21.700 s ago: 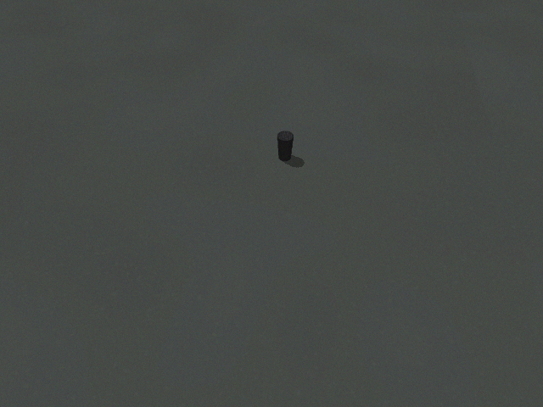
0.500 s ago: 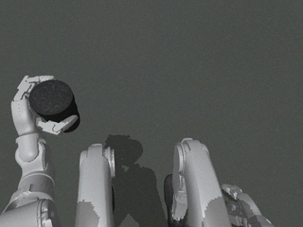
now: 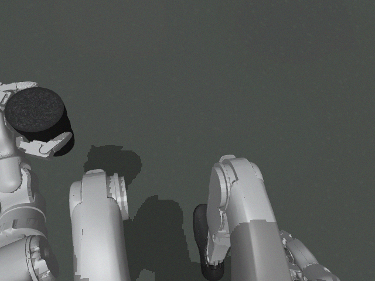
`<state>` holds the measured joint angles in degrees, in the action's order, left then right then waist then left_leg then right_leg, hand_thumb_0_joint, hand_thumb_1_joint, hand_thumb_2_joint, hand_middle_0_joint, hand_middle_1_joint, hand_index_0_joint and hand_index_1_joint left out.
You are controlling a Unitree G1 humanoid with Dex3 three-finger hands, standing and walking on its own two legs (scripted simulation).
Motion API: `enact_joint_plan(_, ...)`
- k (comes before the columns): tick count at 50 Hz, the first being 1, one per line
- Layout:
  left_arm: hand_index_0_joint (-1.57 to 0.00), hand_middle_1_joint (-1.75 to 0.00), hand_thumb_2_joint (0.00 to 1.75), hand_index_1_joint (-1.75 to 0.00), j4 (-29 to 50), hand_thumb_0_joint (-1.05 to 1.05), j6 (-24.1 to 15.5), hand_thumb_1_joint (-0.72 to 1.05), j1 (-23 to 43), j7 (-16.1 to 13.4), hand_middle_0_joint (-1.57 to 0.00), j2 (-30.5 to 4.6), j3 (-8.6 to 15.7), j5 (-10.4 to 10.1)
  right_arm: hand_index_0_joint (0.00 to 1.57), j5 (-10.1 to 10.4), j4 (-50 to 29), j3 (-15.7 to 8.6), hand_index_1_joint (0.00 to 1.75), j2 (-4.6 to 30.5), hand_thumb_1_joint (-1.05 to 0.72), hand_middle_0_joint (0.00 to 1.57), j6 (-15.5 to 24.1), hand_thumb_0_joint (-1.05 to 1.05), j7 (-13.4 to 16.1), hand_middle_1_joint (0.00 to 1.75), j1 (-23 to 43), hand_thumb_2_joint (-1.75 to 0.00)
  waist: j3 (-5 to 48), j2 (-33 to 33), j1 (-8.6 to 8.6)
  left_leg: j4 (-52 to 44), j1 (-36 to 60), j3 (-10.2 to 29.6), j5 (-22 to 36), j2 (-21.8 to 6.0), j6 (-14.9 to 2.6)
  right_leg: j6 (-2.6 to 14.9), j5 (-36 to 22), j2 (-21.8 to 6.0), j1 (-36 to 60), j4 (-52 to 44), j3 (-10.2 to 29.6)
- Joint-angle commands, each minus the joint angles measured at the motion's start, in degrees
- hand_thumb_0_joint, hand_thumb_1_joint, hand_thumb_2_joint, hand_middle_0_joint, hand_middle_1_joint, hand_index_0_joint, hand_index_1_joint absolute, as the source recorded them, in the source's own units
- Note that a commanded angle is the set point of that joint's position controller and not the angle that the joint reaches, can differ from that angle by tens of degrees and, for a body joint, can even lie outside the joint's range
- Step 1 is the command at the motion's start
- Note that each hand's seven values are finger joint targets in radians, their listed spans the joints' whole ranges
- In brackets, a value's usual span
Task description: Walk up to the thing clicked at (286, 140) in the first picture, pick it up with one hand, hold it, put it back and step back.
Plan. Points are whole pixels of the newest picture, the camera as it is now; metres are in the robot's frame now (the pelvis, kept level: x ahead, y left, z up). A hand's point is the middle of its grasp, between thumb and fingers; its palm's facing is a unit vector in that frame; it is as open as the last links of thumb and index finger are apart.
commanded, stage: crouch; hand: left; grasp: from the side
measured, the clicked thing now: (48, 127) +0.43 +0.25 -0.10
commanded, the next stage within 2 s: lower in 0.24 s
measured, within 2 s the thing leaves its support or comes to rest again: neither
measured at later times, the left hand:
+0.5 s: hand (46, 130) +0.43 +0.26 -0.12, palm faces +0.27 -0.96 -0.01, open 11.7 cm
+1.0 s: hand (55, 134) +0.44 +0.26 -0.18, palm faces +0.30 -0.95 -0.02, open 11.7 cm
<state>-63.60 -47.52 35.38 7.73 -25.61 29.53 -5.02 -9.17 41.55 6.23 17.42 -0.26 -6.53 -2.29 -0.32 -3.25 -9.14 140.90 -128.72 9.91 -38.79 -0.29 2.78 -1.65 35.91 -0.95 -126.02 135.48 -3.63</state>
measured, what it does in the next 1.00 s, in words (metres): stands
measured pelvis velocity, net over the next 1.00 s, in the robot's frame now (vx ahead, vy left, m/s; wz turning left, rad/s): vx -0.01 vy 0.02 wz -0.10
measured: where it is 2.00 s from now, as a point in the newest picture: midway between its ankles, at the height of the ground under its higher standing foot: (163, 266)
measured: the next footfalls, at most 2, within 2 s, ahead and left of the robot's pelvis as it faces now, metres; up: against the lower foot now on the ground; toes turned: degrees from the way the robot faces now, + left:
none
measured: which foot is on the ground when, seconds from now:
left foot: down 0.00-1.00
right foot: down 0.00-1.00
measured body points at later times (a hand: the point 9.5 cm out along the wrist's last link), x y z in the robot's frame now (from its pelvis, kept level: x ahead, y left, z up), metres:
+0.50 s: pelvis +0.00 +0.01 -0.02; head +0.22 +0.10 +0.36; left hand +0.41 +0.31 -0.12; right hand +0.13 -0.27 -0.11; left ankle +0.09 +0.14 -0.28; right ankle +0.12 -0.13 -0.28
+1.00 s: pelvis -0.01 +0.02 -0.03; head +0.23 +0.14 +0.32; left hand +0.42 +0.31 -0.17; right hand +0.12 -0.27 -0.09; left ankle +0.09 +0.14 -0.28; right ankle +0.12 -0.13 -0.28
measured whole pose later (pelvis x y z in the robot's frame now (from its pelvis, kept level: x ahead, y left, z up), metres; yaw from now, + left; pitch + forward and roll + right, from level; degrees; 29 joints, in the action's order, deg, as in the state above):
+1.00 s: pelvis -0.01 +0.02 -0.03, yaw -6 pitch +16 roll -14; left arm -76.8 -59.0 35.6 1.5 -39.7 32.4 -4.5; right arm -17.5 36.5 20.8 21.1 -0.9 -9.0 6.4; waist -13.9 -11.1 -14.1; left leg 150.8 -128.3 17.8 -40.0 0.5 2.3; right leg -3.7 34.5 1.3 -122.1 138.9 -9.3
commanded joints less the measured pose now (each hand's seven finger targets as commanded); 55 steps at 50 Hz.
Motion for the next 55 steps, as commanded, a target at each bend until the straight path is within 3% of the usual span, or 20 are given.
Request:
enact_joint_plan(1, -1.17, -1.33, 1.24, -1.34, 13.87, 0.00, -6.44, 0.08, 17.26, 0.10, -1.17, -14.01, 1.02, -0.59, 0.20, -0.95, -2.67, -3.56, 0.30, 14.77, -0.92, 0.20, 0.38, 0.00, 0.52, 0.30, -5.38, -0.91, 37.85, 16.24, -0.94, -16.23, 23.42, -5.63, 4.49, 0.13, -2.43, 3.14, -6.94, 2.09, 20.53, -11.75, -5.33)
enact_joint_plan(2, -1.17, -1.32, 1.24, -1.33, 13.05, 0.00, -6.50, 0.08, 16.43, 0.05, -1.16, -14.95, 1.84, -0.60, 0.20, -0.94, -2.83, -3.40, 0.30, 14.91, -0.92, 0.20, 0.29, 0.00, 0.38, 0.30, -4.92, -0.91, 37.10, 15.95, -0.49, -16.21, 22.47, -5.51, 3.70, 0.17, -2.54, 3.14, -6.17, 2.13, 20.20, -11.58, -5.47)
enact_joint_plan(4, -1.18, -1.33, 1.25, -1.34, 12.74, 0.00, -6.50, 0.08, 16.55, 0.07, -1.17, -13.32, 0.81, -1.07, 0.20, -1.16, -3.05, -3.11, 0.30, 15.13, -0.93, 0.20, 0.44, 0.00, 0.17, 0.30, -4.31, -0.91, 35.94, 15.22, -1.13, -15.25, 22.03, -5.30, 3.70, 0.06, -2.61, 3.11, -6.44, 2.29, 19.49, -11.25, -5.69)
enact_joint_plan(6, -1.19, -1.33, 1.23, -1.34, 12.58, 0.00, -6.78, 0.06, 15.83, 0.11, -1.18, -13.32, 1.47, -1.84, 0.20, -1.49, -3.18, -2.71, 0.30, 15.79, -0.93, 0.20, 0.38, 0.00, 0.03, 0.30, -4.36, -0.92, 36.10, 15.69, -1.35, -14.73, 22.67, -5.02, 4.50, 0.11, -2.43, 3.00, -7.30, 2.29, 20.02, -10.90, -6.00)
enact_joint_plan(8, -1.18, -1.33, 1.24, -1.34, 13.62, 0.00, -7.09, 0.04, 16.38, -0.16, -1.17, -15.44, 2.77, -2.03, 0.20, -1.67, -3.11, -2.39, 0.30, 15.86, -0.93, 0.20, 0.14, 0.00, -0.01, 0.30, -4.77, -0.92, 36.78, 15.39, -1.25, -13.95, 21.58, -5.02, 4.18, 0.11, -2.63, 2.79, -7.21, 2.45, 21.64, -11.10, -5.98)
enact_joint_plan(9, -1.18, -1.33, 1.23, -1.34, 13.08, 0.00, -7.14, 0.07, 15.13, -0.08, -1.17, -15.51, 2.31, -1.81, 0.20, -1.73, -3.11, -2.29, 0.30, 15.95, -0.93, 0.20, 0.14, 0.00, -0.09, 0.30, -4.06, -0.91, 36.28, 15.91, -0.74, -13.99, 21.59, -5.06, 4.35, 0.10, -2.51, 2.90, -7.21, 2.42, 21.07, -10.65, -5.99)
enact_joint_plan(11, -1.18, -1.34, 1.25, -1.35, 12.84, 0.00, -7.30, 0.06, 14.89, -0.06, -1.17, -14.65, 1.06, -1.39, 0.20, -2.06, -3.22, -2.08, 0.30, 16.17, -0.93, 0.20, 0.07, 0.00, -0.11, 0.30, -3.70, -0.91, 35.29, 16.33, -1.45, -13.75, 22.17, -4.84, 5.01, 0.02, -2.36, 3.04, -7.84, 2.50, 20.13, -10.26, -6.38)
enact_joint_plan(16, -1.19, -1.33, 1.24, -1.35, 13.00, 0.00, -7.68, 0.04, 13.68, -0.61, -1.18, -15.49, 1.57, -1.46, 0.20, -2.59, -3.26, -1.35, 0.30, 17.05, -0.93, 0.20, -0.19, 0.00, -0.43, 0.30, -3.57, -0.92, 36.15, 17.95, -1.79, -13.23, 24.59, -3.85, 7.63, -0.19, -1.88, 3.13, -10.04, 2.55, 20.42, -9.07, -7.13)
enact_joint_plan(17, -1.18, -1.32, 1.22, -1.33, 13.15, 0.00, -7.79, 0.03, 15.03, -0.49, -1.18, -14.85, 0.74, -1.59, 0.20, -2.61, -3.39, -1.30, 0.30, 17.14, -0.93, 0.20, -0.32, 0.00, -0.39, 0.30, -3.04, -0.92, 35.40, 17.54, -2.52, -13.17, 24.04, -3.65, 6.40, -0.20, -1.99, 3.14, -9.17, 2.48, 19.40, -9.02, -7.28)
enact_joint_plan(22, -1.23, -1.38, 1.22, -1.39, 6.46, 0.00, -8.60, -0.03, 13.36, -1.74, -1.22, -15.18, 1.34, -1.88, 0.20, -3.18, -3.91, 0.65, 0.30, 17.40, -0.94, 0.20, -0.32, 0.00, -0.72, 0.30, -1.82, -0.92, 30.20, 13.53, -3.98, -11.11, 18.92, -3.16, 4.11, -0.20, -2.60, 2.71, -7.86, 2.89, 20.08, -9.41, -7.80)
enact_joint_plan(26, -1.21, -1.36, 1.21, -1.36, 5.22, 0.00, -10.79, 0.02, 14.50, -2.35, -1.20, -18.14, 2.02, -1.09, 0.20, -4.23, -4.71, 2.13, 0.30, 18.27, -0.93, 0.20, -0.48, 0.00, -0.96, 0.30, -0.07, -0.91, 29.54, 14.78, -4.33, -10.98, 20.43, -2.41, 3.72, -0.45, -2.32, 2.69, -7.29, 3.10, 20.07, -8.91, -8.53)
enact_joint_plan(28, -1.23, -1.38, 1.22, -1.38, 4.44, 0.00, -11.78, 0.02, 15.36, -2.43, -1.21, -19.02, 1.58, -0.61, 0.20, -4.82, -4.77, 2.94, 0.30, 18.70, -0.93, 0.20, -0.35, 0.00, -1.10, 0.30, 0.60, -0.91, 28.61, 15.84, -5.46, -10.70, 20.76, -1.96, 3.67, -0.66, -2.24, 2.62, -7.42, 3.15, 20.17, -8.52, -8.92)
enact_joint_plan(31, -1.19, -1.34, 1.19, -1.34, 4.12, 0.00, -13.33, 0.00, 15.54, -3.12, -1.18, -21.60, 3.50, -0.96, 0.20, -5.59, -5.16, 4.24, 0.30, 19.23, -0.93, 0.20, -0.28, 0.00, -1.20, 0.30, 1.39, -0.91, 29.94, 17.73, -5.24, -9.88, 22.62, -1.69, 5.46, -0.94, -1.88, 2.63, -9.07, 3.41, 21.67, -7.79, -9.15)
enact_joint_plan(41, -1.18, -1.32, 1.18, -1.32, -0.31, 0.00, -16.22, 0.00, 13.18, -5.31, -1.16, -24.29, 4.14, 0.34, 0.20, -7.98, -5.70, 7.06, 0.30, 21.53, -0.94, 0.20, -0.59, 0.00, -1.32, 0.30, 3.87, -0.91, 26.19, 21.21, -7.13, -9.64, 25.30, 0.51, 8.20, -1.65, -0.82, 2.66, -11.68, 3.49, 21.54, -5.89, -11.42)
enact_joint_plan(46, -1.18, -1.33, 1.18, -1.33, -2.04, 0.00, -17.21, 0.00, 14.29, -6.32, -1.17, -25.21, 3.88, 0.13, 0.20, -8.66, -6.14, 8.48, 0.30, 22.40, -0.94, 0.20, -0.63, 0.00, -1.52, 0.30, 4.78, -0.91, 23.93, 20.27, -8.83, -9.20, 24.14, 1.63, 6.54, -1.84, -0.94, 2.30, -10.88, 3.74, 21.76, -6.09, -12.51)
enact_joint_plan(55, -1.19, -1.34, 1.21, -1.34, -6.32, 0.00, -19.21, 0.04, 14.40, -7.89, -1.17, -27.66, 3.95, 0.28, 0.20, -9.76, -7.02, 10.88, 0.30, 23.13, -0.92, 0.20, -0.55, 0.00, -1.57, 0.30, 6.74, -0.91, 21.03, 19.74, -9.76, -8.00, 23.13, 2.52, 4.81, -2.21, -1.24, 1.95, -10.27, 4.41, 22.57, -6.50, -13.15)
